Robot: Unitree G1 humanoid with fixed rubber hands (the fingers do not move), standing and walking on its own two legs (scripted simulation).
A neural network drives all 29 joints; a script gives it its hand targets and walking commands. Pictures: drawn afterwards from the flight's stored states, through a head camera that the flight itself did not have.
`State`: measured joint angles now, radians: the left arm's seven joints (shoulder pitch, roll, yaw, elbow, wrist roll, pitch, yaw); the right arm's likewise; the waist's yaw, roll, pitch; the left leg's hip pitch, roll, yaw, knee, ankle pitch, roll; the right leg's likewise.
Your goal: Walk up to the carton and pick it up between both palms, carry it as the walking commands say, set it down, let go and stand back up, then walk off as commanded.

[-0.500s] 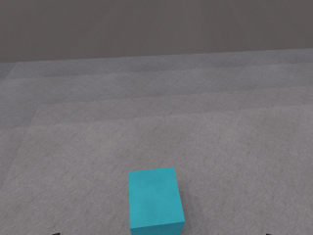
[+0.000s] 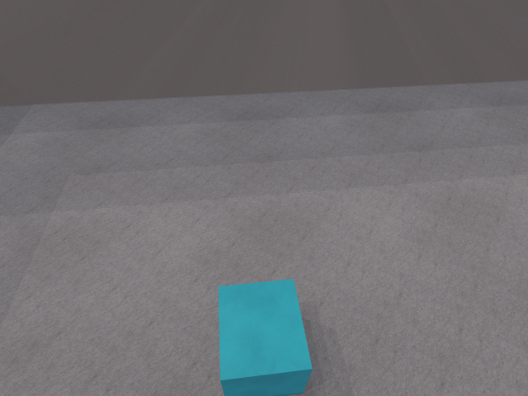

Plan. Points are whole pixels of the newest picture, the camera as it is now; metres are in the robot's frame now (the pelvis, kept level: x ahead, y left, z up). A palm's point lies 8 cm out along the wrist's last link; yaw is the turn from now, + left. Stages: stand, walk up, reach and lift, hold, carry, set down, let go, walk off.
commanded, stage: stand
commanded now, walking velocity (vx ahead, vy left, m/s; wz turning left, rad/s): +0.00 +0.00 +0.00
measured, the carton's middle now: (260, 340) +0.46 +0.02 -0.65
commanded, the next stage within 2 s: walk off in 0.32 s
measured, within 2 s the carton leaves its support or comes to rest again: neither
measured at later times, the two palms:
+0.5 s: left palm out of the picture +0.09 +0.31 -0.11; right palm out of the picture +0.09 -0.31 -0.10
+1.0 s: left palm out of the picture -0.05 +0.25 -0.13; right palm out of the picture +0.02 -0.32 -0.15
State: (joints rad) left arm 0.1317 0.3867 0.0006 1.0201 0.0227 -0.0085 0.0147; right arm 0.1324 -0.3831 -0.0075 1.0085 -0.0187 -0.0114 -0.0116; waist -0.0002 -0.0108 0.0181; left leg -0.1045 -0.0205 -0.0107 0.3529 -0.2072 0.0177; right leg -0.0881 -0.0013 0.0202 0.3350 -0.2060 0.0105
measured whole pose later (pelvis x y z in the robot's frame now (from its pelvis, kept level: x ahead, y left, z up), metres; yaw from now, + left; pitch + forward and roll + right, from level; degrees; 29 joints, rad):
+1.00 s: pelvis -0.08 -0.04 -0.02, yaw +2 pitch -1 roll +1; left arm 0.20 0.31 0.02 0.97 0.03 0.07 0.03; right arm 0.11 -0.33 -0.03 0.97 -0.02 0.09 -0.03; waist 0.01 0.01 0.10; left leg -0.44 -0.05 -0.08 0.83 -0.43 -0.02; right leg -0.33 -0.01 -0.03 0.61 -0.25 -0.03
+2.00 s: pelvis -0.38 -0.07 +0.00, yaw +6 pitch -1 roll +2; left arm 0.14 0.24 0.04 0.90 0.01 0.06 0.05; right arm 0.25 -0.29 -0.09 0.99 -0.02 0.09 -0.04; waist -0.02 0.04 0.08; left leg -0.41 -0.08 -0.09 1.18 -0.46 -0.08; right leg -0.22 -0.03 -0.02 0.47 -0.23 -0.03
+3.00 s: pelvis -0.68 -0.10 +0.00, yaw +7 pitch -1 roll +3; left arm 0.13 0.23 0.04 0.89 0.01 0.04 0.05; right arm 0.24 -0.28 -0.09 0.97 -0.01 0.10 -0.04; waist -0.01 0.02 0.08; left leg -0.33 -0.05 -0.06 1.03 -0.50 -0.10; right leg -0.26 -0.03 -0.02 0.46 -0.19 -0.03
